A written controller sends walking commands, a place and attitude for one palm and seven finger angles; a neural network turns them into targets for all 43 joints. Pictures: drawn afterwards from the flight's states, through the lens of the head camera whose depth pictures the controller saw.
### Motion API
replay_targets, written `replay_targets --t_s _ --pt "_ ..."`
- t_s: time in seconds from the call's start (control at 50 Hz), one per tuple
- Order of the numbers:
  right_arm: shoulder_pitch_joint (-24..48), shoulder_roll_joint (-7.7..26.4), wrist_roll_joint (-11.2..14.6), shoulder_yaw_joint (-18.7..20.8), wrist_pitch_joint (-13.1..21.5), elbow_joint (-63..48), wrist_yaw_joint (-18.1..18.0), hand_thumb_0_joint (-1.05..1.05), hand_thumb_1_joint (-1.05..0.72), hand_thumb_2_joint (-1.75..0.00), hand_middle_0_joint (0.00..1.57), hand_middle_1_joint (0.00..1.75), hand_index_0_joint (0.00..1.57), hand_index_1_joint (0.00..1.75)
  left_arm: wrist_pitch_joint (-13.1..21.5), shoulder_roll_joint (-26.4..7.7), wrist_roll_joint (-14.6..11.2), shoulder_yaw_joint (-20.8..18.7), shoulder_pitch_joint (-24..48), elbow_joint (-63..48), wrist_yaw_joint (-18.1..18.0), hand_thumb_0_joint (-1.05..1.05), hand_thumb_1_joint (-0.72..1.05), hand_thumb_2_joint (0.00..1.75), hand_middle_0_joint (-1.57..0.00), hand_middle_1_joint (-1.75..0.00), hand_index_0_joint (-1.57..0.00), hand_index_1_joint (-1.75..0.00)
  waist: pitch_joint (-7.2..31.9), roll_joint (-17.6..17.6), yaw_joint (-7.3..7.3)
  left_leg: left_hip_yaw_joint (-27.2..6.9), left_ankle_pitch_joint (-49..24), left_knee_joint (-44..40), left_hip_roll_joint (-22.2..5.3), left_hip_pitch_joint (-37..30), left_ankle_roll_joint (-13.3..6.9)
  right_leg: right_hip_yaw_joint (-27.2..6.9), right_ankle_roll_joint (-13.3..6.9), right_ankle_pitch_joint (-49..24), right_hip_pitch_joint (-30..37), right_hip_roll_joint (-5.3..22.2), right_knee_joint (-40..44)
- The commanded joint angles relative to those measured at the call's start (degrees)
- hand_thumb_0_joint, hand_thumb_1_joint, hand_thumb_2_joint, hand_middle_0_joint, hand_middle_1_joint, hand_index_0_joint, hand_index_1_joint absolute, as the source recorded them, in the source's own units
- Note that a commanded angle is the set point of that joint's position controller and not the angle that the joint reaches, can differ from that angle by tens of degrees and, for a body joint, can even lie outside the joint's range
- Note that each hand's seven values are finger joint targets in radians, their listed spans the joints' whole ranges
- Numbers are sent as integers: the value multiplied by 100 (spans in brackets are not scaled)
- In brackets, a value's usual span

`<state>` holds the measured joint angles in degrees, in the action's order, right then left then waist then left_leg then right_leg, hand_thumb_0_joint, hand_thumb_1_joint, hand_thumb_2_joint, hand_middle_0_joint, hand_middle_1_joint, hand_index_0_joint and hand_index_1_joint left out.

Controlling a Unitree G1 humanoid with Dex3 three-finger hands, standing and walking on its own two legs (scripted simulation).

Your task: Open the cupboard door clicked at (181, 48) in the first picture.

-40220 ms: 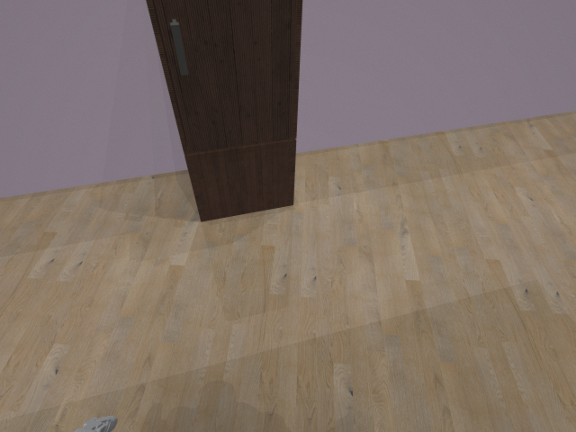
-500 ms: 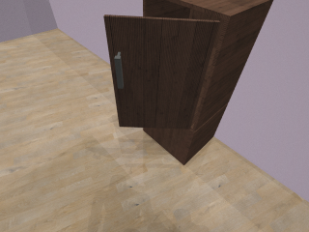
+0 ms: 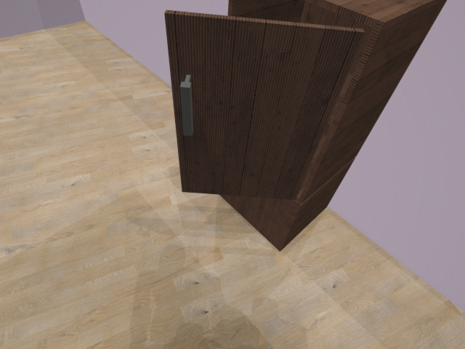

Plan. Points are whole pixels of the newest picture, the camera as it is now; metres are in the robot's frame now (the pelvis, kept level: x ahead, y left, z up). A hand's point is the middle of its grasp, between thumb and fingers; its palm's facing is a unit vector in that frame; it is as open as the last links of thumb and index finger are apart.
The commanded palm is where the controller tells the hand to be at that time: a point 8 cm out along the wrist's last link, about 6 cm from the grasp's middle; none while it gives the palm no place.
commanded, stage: shuffle to correct the standing spot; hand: left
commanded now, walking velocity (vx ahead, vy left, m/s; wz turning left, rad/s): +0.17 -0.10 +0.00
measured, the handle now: (188, 105) +0.64 +0.16 +0.05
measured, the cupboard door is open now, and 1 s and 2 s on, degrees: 45 45 45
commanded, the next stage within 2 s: come to a stop and stand still in 0.26 s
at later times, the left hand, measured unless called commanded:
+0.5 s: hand out of the picture +0.13 +0.11 -0.17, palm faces +0.07 -0.98 -0.18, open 7.2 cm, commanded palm none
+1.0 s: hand out of the picture +0.14 +0.11 -0.17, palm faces +0.06 -0.95 -0.29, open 7.4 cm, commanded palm none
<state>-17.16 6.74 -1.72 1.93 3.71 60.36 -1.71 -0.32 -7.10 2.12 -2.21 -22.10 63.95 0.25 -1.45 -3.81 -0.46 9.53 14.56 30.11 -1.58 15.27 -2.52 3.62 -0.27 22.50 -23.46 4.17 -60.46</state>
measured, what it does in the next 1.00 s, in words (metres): walks ahead: right foot, then left foot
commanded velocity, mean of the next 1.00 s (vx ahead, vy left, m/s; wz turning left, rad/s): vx -0.03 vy -0.02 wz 0.00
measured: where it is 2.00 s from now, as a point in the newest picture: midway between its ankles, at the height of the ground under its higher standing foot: outside the picture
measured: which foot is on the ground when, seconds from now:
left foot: down 0.00-0.26, up 0.28-0.54, down 0.56-1.00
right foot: up 0.00-0.24, down 0.26-0.62, up 0.64-0.86, down 0.88-1.00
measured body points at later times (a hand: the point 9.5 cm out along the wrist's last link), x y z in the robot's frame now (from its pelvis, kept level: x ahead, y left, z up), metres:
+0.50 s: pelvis +0.12 -0.06 +0.00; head +0.15 -0.05 +0.45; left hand +0.13 +0.16 -0.16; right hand +0.14 -0.29 -0.15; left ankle +0.14 +0.06 -0.70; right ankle +0.11 -0.16 -0.73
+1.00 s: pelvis +0.10 -0.09 -0.01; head +0.11 -0.11 +0.43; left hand +0.14 +0.16 -0.15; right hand +0.21 -0.32 -0.16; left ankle +0.15 +0.02 -0.71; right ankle +0.10 -0.20 -0.73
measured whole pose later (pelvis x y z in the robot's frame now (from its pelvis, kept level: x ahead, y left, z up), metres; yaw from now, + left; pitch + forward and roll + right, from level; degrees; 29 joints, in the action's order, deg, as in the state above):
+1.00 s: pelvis +0.10 -0.09 -0.01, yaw +1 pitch -3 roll +0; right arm -9.1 11.4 -0.9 4.2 -2.3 52.7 0.2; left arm 0.8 -9.3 2.3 -1.3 -16.9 53.7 -2.9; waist -2.5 3.8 -0.6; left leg 3.3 23.6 49.5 -1.4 24.9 0.1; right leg 2.8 -0.7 21.7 -15.2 0.9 -39.5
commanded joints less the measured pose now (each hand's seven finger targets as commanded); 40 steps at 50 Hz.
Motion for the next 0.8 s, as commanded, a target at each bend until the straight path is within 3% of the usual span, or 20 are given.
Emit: replay_targets --t_s 0.0,0.14,0.2,0.22,0.24,0.26,0.28,0.3,0.36,0.4,0.48,0.5,0.52,0.54,0.58,0.6,0.62,0.68,0.72,0.78 --pt "-507 755 21 132 45 -5 -75 0 -90 -90 20 30 20 30 64 -75 -29 -93 -155 -426 35 0 90 90 -20 -30 -20 -30 -286 901 13 -1504 31 -2077 -1530 62 -703 -189 63 -619 -515 291 355" --pt "-696 864 -47 250 -83 129 -52 0 -90 -90 20 30 20 30 67 -207 -40 -123 784 -750 63 0 90 90 -20 -30 -20 -30 -380 1029 238 -1368 -9 -1804 -1547 -286 -699 160 121 -563 -89 108 2240" --pt "-603 869 -30 269 -139 159 -28 0 -90 -90 20 30 20 30 131 -410 -35 -189 326 -600 52 0 90 90 -20 -30 -20 -30 -42 593 -38 -1080 81 -948 -1274 4 -356 346 79 -1084 1191 -118 3366" --pt "-654 753 4 251 -140 175 1 0 -90 -90 20 30 20 30 179 -625 -22 -219 -48 -453 19 0 90 90 -20 -30 -20 -30 179 61 -199 -745 353 -220 -953 419 -147 51 -6 -1132 1997 69 3729" --pt "-702 418 51 175 -140 95 41 0 -90 -90 20 30 20 30 239 -1079 3 -293 -446 -318 -46 0 90 90 -20 -30 -20 -30 413 -1200 -338 -58 1194 1063 -346 1457 125 -1190 -389 -861 2900 1157 4121" --pt "-392 372 48 108 -225 -124 60 0 -90 -90 20 30 20 30 219 -1375 -65 -330 -683 -312 -117 0 90 90 -20 -30 -20 -30 325 -1771 -442 -108 2237 2234 -134 1999 220 -2181 -871 -622 2741 1868 4700" --pt "-169 477 25 155 -255 -165 61 0 -90 -90 20 30 20 30 193 -1255 -77 -313 -539 -335 -155 0 90 90 -20 -30 -20 -30 116 -1130 -434 -459 2067 2972 -276 2123 189 -2111 -1097 -241 2353 1832 4830" --pt "-61 455 10 184 -270 -137 80 0 -90 -90 20 30 20 30 224 -1032 -66 -311 -207 -377 -167 0 90 90 -20 -30 -20 -30 -138 -1240 -304 -621 1584 3297 -444 2216 167 -1880 -1015 -387 2033 1558 4874" --pt "-110 317 1 164 -273 -33 120 0 -90 -90 20 30 20 30 301 -679 -66 -191 199 -452 -193 0 90 90 -20 -30 -20 -30 -120 -104 6 -595 935 3152 -547 1818 299 -872 -969 -2144 1756 1245 4603" --pt "-205 76 45 61 -316 39 79 0 -90 -90 20 30 20 30 330 -574 -35 -109 361 -495 -225 0 90 90 -20 -30 -20 -30 -181 156 144 -560 766 2205 -499 1163 436 -413 -913 -3780 1313 1150 4365" --pt "-285 77 129 -17 -335 101 18 0 -90 -90 20 30 20 30 229 -781 -76 -70 407 -458 -261 0 90 90 -20 -30 -20 -30 119 9 128 -363 -330 142 -154 -9 490 -241 -702 -4625 1380 826 3653" --pt "-368 230 129 33 -341 91 2 0 -90 -90 20 30 20 30 181 -831 -109 -82 427 -466 -267 0 90 90 -20 -30 -20 -30 199 -30 182 -364 -1144 -371 -167 -367 471 -237 -540 -4514 1346 747 3329" --pt "-337 540 108 112 -320 20 -29 0 -90 -90 20 30 20 30 123 -748 -120 -100 300 -501 -267 0 90 90 -20 -30 -20 -30 304 324 123 -593 -2751 -433 -479 -868 339 -211 -295 -3978 1073 560 3047" --pt "-287 852 97 175 -320 -74 -61 0 -90 -90 20 30 20 30 69 -653 -144 -87 160 -550 -275 0 90 90 -20 -30 -20 -30 475 865 84 -1045 -4588 -256 -1097 -1298 34 -27 -47 -2917 733 313 2877" --pt "-163 1147 95 248 -373 -147 -108 0 -90 -90 20 30 20 30 -22 -530 -121 -52 123 -613 -331 0 90 90 -20 -30 -20 -30 234 1686 108 -1525 -6279 -513 -1857 -1218 -649 115 140 77 475 -125 1948" --pt "-14 1128 79 234 -391 -167 -146 0 -90 -90 20 30 20 30 -84 -590 -131 -87 195 -610 -341 0 90 90 -20 -30 -20 -30 163 1977 130 -1702 -6334 -738 -1938 -1052 -884 -72 157 1056 325 -209 1201" --pt "122 1118 72 232 -409 -242 -165 0 -90 -90 20 30 20 30 -147 -658 -135 -130 301 -618 -325 0 90 90 -20 -30 -20 -30 105 1770 145 -1596 -5656 -848 -1955 -750 -979 -305 131 1262 318 -196 658" --pt "649 1180 29 298 -458 -501 -145 0 -90 -90 20 30 20 30 -170 -561 -103 -182 243 -685 -288 0 90 90 -20 -30 -20 -30 318 1360 36 -1399 -4839 -641 -1805 -865 -984 -455 113 906 -1 -209 258" --pt "771 1243 20 352 -466 -609 -122 0 -90 -90 20 30 20 30 -176 -467 -104 -183 174 -758 -275 0 90 90 -20 -30 -20 -30 707 1091 10 -1293 -4256 -570 -1710 -952 -906 -393 148 662 130 -224 520" --pt "999 1240 19 382 -488 -682 -59 0 -90 -90 20 30 20 30 -139 -379 -80 -160 -31 -818 -247 0 90 90 -20 -30 -20 -30 797 1171 -99 -1187 -2947 -513 -1560 -511 -705 -148 146 120 763 -162 1739"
